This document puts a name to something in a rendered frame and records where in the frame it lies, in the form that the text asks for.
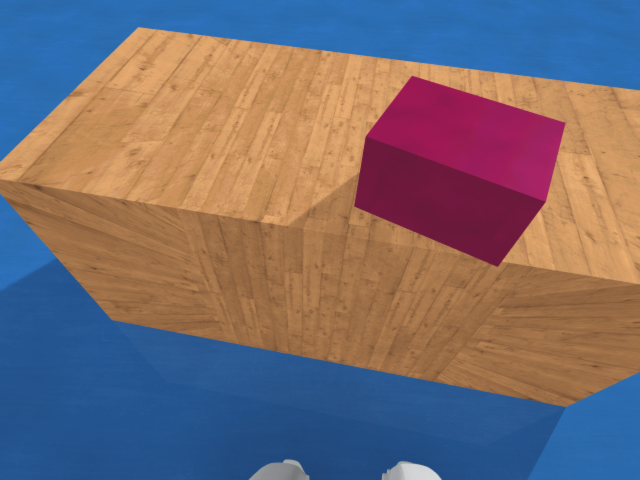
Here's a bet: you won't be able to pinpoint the left robot shin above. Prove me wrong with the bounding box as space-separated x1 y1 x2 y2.
283 459 306 474

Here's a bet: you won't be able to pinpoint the carton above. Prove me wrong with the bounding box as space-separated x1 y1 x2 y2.
354 76 565 267

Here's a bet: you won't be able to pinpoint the pedestal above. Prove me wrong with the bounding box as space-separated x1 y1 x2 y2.
0 27 640 407

